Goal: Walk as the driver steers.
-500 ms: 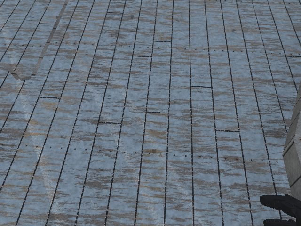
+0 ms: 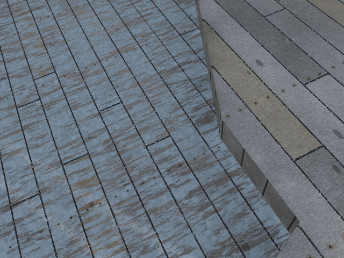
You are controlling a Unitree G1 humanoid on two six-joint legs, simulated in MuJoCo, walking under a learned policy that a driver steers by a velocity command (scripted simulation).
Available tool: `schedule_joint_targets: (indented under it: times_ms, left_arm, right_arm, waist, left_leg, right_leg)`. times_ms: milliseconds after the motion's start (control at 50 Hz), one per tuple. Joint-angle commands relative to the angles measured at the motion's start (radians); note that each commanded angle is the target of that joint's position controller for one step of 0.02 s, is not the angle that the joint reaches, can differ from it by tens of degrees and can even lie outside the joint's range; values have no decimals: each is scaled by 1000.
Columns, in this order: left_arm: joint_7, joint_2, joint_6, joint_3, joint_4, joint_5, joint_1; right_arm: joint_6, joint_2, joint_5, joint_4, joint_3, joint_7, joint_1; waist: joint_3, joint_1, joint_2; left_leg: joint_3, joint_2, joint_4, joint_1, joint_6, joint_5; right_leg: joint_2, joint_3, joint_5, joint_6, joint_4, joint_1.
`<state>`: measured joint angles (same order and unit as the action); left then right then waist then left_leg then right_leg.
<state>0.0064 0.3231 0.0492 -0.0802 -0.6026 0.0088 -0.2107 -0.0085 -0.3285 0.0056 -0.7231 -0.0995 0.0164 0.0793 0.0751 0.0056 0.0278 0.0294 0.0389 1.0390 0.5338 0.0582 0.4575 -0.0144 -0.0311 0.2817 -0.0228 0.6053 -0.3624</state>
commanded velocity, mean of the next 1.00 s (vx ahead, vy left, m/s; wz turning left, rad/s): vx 0.75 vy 0.00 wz -0.11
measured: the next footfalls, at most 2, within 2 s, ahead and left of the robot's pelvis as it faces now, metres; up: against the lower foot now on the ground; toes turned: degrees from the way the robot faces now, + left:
left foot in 0.38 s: +0.18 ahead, +0.14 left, +0.00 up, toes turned -3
right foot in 0.80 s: +0.58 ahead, -0.08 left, +0.00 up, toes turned -8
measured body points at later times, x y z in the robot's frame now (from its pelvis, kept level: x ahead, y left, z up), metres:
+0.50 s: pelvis +0.17 +0.05 +0.00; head +0.19 +0.07 +0.45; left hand +0.31 +0.30 -0.11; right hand +0.22 -0.24 -0.10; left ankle +0.14 +0.14 -0.73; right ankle +0.09 -0.08 -0.65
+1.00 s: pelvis +0.56 +0.00 +0.00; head +0.58 +0.00 +0.45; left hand +0.62 +0.28 -0.12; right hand +0.65 -0.27 -0.12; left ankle +0.54 +0.14 -0.63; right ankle +0.54 -0.07 -0.73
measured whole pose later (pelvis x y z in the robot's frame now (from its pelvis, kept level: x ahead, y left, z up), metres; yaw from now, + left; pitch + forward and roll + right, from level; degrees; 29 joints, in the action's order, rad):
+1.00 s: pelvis +0.56 +0.00 +0.00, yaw -2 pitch +0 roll -2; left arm 0.00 0.29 -0.09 -0.05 -0.85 0.03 -0.34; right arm 0.04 -0.28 0.03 -0.81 -0.02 -0.04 0.26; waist 0.01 0.00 0.03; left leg -0.05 0.06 1.24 0.55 -0.07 0.23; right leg 0.07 0.14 0.25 -0.08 0.40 -0.17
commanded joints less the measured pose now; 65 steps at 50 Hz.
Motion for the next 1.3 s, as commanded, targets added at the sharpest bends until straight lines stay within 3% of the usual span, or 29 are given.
schedule_joint_targets:
  times_ms: [20, 60, 100, 240, 260, 320, 360, 380, 400, 420, 460, 540, 640, 700, 740, 780, 800, 820, 840, 860, 900, 940, 1060, 1140, 1180, 1200, 1240, 1280, 1300]
  left_arm:
    - [20, 145, -34, -33, 79, -7, 63]
    - [23, 120, -38, -23, 51, -15, -11]
    - [18, 137, -54, -22, 30, -16, -54]
    - [1, 165, -100, -26, -12, -20, -105]
    - [-23, 161, -87, -26, -22, 33, -130]
    - [-43, 149, -86, -23, -21, 20, -77]
    - [-32, 117, -91, -13, -23, 19, -46]
    - [-28, 61, -100, 2, -5, 26, 4]
    - [-23, -6, -119, 23, 72, 10, 54]
    - [-12, 37, -118, 16, 54, 20, 57]
    - [-31, 64, -119, 7, 6, 23, 27]
    - [-67, 38, -91, 19, 2, 46, 59]
    - [-73, 3, -96, 45, 56, 23, 267]
    - [-69, -8, -101, 57, 68, 19, 313]
    - [-49, 15, -103, 49, 48, 21, 271]
    - [-20, 68, -103, 27, -28, 26, 18]
    - [-5, 99, -103, 9, -104, 29, -206]
    - [14, 192, -100, -22, -140, 58, -343]
    - [4, 242, -104, -37, -144, 56, -323]
    - [-9, 175, -104, -29, -131, 44, -220]
    - [-10, 61, -123, 0, -142, 42, -132]
    - [2, 40, -142, 11, -171, 33, -103]
    - [-21, 27, -182, 15, -229, 17, -154]
    - [-6, 41, -196, 20, -242, 2, -195]
    - [11, 79, -189, 17, -247, 0, -228]
    - [24, 112, -182, 12, -225, 0, -215]
    - [43, 173, -142, -8, -206, 21, -173]
    - [31, 168, -104, -16, -169, 27, -45]
    - [2, 32, -116, 16, -165, 35, -29]
  right_arm:
    - [9, -90, 10, 66, -20, 13, -10]
    - [20, -70, -4, 57, -12, -16, 27]
    - [35, -60, -22, 77, -3, -38, -38]
    - [85, -48, -31, 86, 10, -64, -69]
    - [41, -26, 58, 75, 25, -83, -39]
    - [30, -33, 33, 86, 25, -85, 3]
    - [51, -53, 36, 34, 19, -64, 183]
    - [72, -119, 49, -16, 4, -49, 384]
    - [76, -276, 55, -34, -32, -42, 491]
    - [74, -213, 52, -24, -19, -41, 430]
    - [79, -107, 35, -8, 12, -41, 319]
    - [104, -50, 16, -48, 38, -35, 337]
    - [117, -44, 0, -100, 42, -37, 403]
    - [124, -78, -1, -141, 40, -30, 429]
    - [125, -106, 3, -161, 40, -24, 435]
    - [107, -162, 17, -171, 27, -5, 409]
    - [96, -162, 17, -159, 26, 0, 353]
    - [100, -84, 4, -121, 45, -10, 374]
    - [111, 20, -20, -89, 66, -27, 420]
    - [111, -56, -7, -84, 52, -21, 352]
    - [105, -33, 3, -68, 62, -27, 264]
    - [68, 1, 29, -63, 72, -47, 279]
    - [25, 16, 8, 6, 74, -83, 72]
    - [31, 25, 13, 68, 89, -106, -88]
    - [28, 13, 18, 62, 86, -102, -77]
    - [23, -5, -1, 34, 78, -98, -14]
    - [29, -59, 9, 3, 59, -83, 159]
    - [35, -139, 1, -125, 4, -52, 554]
    - [27, -172, -2, -132, -13, -32, 479]
  waist:
    - [-189, -9, -159]
    - [-243, 4, -167]
    - [-167, 40, -204]
    - [-40, 66, -190]
    - [-62, 70, -202]
    - [-24, 24, -182]
    - [-61, -73, -85]
    - [-111, -173, 87]
    - [-133, -200, 394]
    - [-89, -157, 179]
    - [-67, -72, 45]
    - [-10, -38, 82]
    - [77, -74, 42]
    - [72, -64, 53]
    - [1, -28, 73]
    - [-154, 107, 109]
    - [-249, 215, 80]
    - [-369, 227, -49]
    - [-474, 126, -311]
    - [-349, 126, -160]
    - [-94, 57, 10]
    - [-40, -14, -50]
    - [93, -20, -64]
    - [103, 5, -43]
    - [49, -1, -70]
    - [-51, -29, -109]
    - [-118, -144, -176]
    - [-257, -325, -129]
    - [-138, -218, 71]
  left_leg:
    - [-72, 1, 141, 128, 6, -68]
    - [-48, 2, 61, 108, 2, -175]
    - [-51, 0, -118, 149, -12, -227]
    - [-42, -2, -399, 49, -59, -232]
    - [32, -27, -410, -17, -53, -196]
    - [55, -29, -490, -179, -81, -195]
    - [46, -35, -564, -429, -102, -187]
    - [-153, 98, -665, -627, -125, 13]
    - [-610, 305, -860, -775, -202, 338]
    - [-769, 353, -879, -737, -256, 441]
    - [-516, 258, -831, -644, -217, 268]
    - [-340, 162, -938, -508, -222, 83]
    - [-147, 94, -1021, -459, -221, -302]
    - [-82, 133, -1036, -517, -217, -670]
    - [-39, 145, -899, -603, -207, -1182]
    - [-17, 177, -589, -636, -191, -1477]
    - [7, 147, -328, -512, -176, -1360]
    - [25, 61, 42, -228, -163, -973]
    - [-55, -119, 376, 52, -141, -98]
    - [-138, -70, 442, 193, -174, -110]
    - [-143, 32, 307, 157, -173, -216]
    - [-137, 64, 267, 88, -143, -215]
    - [-75, 70, 68, 235, -125, -411]
    - [96, 29, -257, 139, -172, -617]
    - [173, -53, -337, 71, -213, -632]
    - [189, -112, -310, -24, -221, -582]
    - [174, -146, -353, -147, -264, -420]
    - [50, -139, -476, -579, -307, -436]
    - [-100, -63, -413, -686, -326, -422]
  right_leg:
    - [-234, -266, -498, -189, -210, 208]
    - [-194, -268, -6, -182, -276, 247]
    - [-214, -353, 278, -186, -363, 260]
    - [-242, -343, 261, -194, -396, 194]
    - [-178, -306, 328, -170, -431, 178]
    - [-177, -289, 303, -158, -413, 71]
    - [-133, -237, 223, -136, -266, -32]
    - [-28, -115, 120, -100, 66, -176]
    - [121, 2, 236, -64, 395, -482]
    - [95, -135, 172, -86, 568, -600]
    - [7, -113, 13, -77, 596, -552]
    - [-58, -8, -103, -16, 545, -496]
    - [-49, 94, -245, -1, 180, -401]
    - [-18, 142, -255, -50, 19, -253]
    - [55, 175, -206, -83, -11, -124]
    - [109, 155, -83, -121, -10, 125]
    - [82, 123, -102, -140, -63, 388]
    - [-116, -109, 228, -180, -76, 680]
    - [-350, -689, 547, -265, -257, 797]
    - [-338, -727, 579, -251, -340, 713]
    - [-296, -425, 223, -195, -376, 383]
    - [-250, -286, 183, -157, -461, 204]
    - [-159, 129, -295, -64, -541, 182]
    - [-147, 280, -671, -2, -562, 250]
    - [-158, 305, -1076, 28, -491, 404]
    - [-159, 313, -1374, 39, -395, 476]
    - [-221, 292, -1587, 46, -94, 544]
    - [-179, 266, -1230, 1, 462, 356]
    - [-11, 227, -76, 3, 834, -11]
